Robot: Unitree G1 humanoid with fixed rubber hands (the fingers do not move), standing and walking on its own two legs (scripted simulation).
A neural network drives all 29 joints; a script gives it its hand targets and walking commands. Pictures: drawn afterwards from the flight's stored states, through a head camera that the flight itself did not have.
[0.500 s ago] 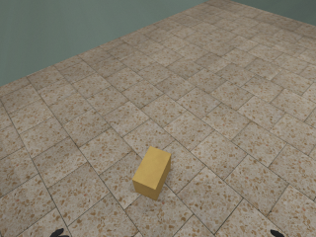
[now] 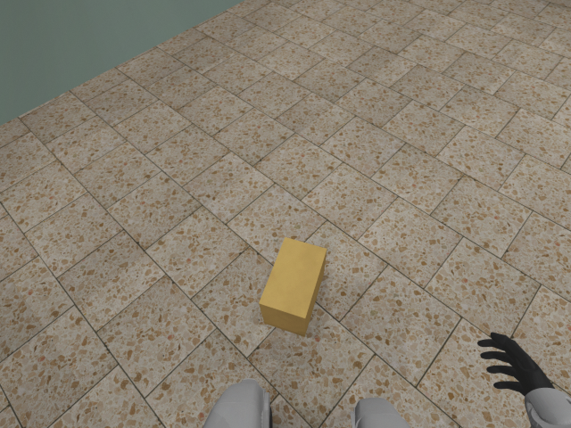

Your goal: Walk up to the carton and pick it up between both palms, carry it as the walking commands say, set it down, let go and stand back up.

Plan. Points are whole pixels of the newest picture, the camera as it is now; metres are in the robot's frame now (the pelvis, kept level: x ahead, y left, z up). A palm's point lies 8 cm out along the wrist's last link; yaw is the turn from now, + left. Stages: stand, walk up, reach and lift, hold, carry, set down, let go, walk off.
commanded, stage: walk up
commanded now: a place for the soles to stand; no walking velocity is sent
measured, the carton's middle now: (294, 287) +0.55 +0.04 -0.64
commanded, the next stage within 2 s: none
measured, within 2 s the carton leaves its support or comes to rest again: neither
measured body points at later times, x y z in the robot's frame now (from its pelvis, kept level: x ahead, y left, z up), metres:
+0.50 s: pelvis +0.07 +0.14 -0.01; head +0.09 +0.12 +0.44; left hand +0.26 +0.45 -0.07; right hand +0.14 -0.20 -0.10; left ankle +0.13 +0.26 -0.71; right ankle +0.05 -0.03 -0.68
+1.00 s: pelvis +0.08 +0.16 +0.03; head +0.10 +0.15 +0.47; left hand +0.30 +0.43 -0.09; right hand +0.09 -0.19 -0.07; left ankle +0.13 +0.26 -0.71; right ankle +0.07 +0.00 -0.71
